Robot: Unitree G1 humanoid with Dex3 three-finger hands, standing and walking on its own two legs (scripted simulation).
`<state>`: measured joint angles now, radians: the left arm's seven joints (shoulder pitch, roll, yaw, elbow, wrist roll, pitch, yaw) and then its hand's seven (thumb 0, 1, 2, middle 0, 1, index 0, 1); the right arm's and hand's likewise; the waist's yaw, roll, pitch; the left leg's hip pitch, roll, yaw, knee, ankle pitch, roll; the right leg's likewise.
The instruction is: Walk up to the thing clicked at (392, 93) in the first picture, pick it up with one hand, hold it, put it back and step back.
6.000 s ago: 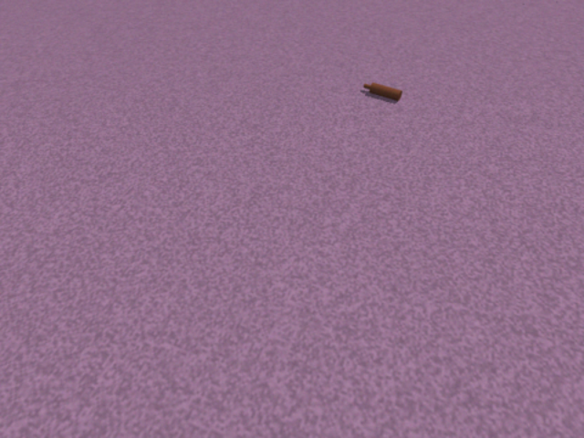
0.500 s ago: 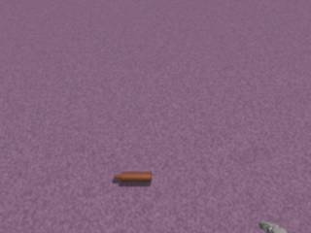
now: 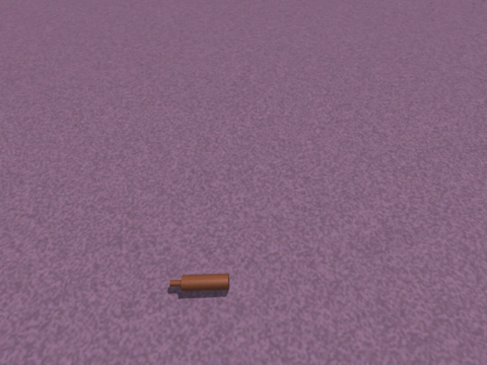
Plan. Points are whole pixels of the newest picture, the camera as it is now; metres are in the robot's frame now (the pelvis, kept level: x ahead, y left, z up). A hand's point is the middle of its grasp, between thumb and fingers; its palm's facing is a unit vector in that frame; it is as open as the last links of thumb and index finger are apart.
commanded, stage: walk up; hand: left
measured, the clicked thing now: (199, 282) +0.56 +0.23 -0.75
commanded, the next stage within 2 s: stand in 0.22 s
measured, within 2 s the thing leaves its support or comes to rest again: neither
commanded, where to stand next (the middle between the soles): +0.07 -0.02 m, yaw +0 degrees
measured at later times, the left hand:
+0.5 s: hand out of the picture +0.10 +0.25 -0.15, palm faces -0.02 -0.94 -0.34, open 7.4 cm
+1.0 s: hand out of the picture +0.11 +0.25 -0.15, palm faces -0.02 -0.94 -0.35, open 7.4 cm
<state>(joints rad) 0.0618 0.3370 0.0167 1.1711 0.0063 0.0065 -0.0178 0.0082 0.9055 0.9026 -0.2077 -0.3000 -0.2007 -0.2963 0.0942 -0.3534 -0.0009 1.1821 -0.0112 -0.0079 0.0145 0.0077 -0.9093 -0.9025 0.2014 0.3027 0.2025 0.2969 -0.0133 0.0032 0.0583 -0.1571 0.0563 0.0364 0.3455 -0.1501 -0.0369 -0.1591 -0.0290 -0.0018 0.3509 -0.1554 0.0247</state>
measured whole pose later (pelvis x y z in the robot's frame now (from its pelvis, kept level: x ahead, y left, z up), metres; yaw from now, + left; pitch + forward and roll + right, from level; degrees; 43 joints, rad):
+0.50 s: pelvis +0.02 +0.00 +0.00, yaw +0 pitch -2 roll +0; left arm 0.08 0.35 0.00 1.14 0.01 0.00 -0.01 0.01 0.91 0.90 -0.21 -0.30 -0.20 -0.30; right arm 0.07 -0.35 0.00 1.15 -0.02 -0.01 0.01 0.01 -0.91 -0.90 0.20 0.30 0.20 0.30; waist -0.01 0.00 0.04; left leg -0.14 0.05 0.03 0.33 -0.16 -0.04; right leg -0.14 -0.03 -0.01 0.35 -0.18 0.02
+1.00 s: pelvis +0.02 -0.01 +0.00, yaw +1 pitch -2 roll +0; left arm 0.09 0.35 0.00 1.14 0.01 0.00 -0.01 0.01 0.91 0.90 -0.21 -0.30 -0.20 -0.30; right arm 0.08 -0.35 0.00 1.15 -0.02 0.00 0.01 0.01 -0.91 -0.90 0.20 0.30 0.20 0.30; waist -0.01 0.00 0.05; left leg -0.11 0.06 0.03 0.31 -0.17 -0.05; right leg -0.12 -0.03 -0.02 0.34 -0.19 0.02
